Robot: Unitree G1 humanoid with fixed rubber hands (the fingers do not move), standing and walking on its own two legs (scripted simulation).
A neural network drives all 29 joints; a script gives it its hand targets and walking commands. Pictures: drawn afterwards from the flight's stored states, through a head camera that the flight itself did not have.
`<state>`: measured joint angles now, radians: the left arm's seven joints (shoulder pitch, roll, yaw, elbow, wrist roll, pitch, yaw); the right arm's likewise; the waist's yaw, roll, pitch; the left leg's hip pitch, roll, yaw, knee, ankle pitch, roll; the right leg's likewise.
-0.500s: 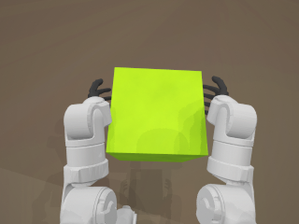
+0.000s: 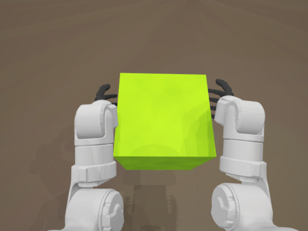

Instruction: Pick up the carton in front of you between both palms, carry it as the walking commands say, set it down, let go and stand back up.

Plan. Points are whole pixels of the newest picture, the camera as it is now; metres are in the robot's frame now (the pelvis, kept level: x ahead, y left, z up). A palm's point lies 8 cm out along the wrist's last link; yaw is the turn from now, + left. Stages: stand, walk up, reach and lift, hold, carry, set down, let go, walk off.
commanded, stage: carry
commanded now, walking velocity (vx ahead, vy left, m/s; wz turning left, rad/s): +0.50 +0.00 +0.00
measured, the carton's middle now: (160, 128) +0.39 -0.01 +0.06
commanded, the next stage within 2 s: none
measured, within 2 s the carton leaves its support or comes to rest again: neither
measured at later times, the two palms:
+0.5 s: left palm (116, 52) +0.66 +0.15 +0.14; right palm (197, 55) +0.64 -0.14 +0.15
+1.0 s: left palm (132, 30) +0.88 +0.11 +0.13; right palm (197, 29) +0.89 -0.18 +0.13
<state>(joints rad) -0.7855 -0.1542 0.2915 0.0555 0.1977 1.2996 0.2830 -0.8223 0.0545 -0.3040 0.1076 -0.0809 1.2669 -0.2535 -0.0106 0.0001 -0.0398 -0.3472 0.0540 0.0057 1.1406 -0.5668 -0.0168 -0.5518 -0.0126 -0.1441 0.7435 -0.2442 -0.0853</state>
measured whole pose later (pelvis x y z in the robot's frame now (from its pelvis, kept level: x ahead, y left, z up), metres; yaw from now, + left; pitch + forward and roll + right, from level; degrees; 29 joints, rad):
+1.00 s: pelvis +0.61 -0.04 +0.04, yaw +1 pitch +4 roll +0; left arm -0.23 -0.15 0.05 -0.28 0.12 1.29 0.25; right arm -0.23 0.15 -0.09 -0.30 -0.13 1.25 -0.22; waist 0.01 0.01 -0.09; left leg -0.50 0.06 0.09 1.04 -0.34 0.00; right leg -0.30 -0.04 -0.25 0.38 -0.15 -0.06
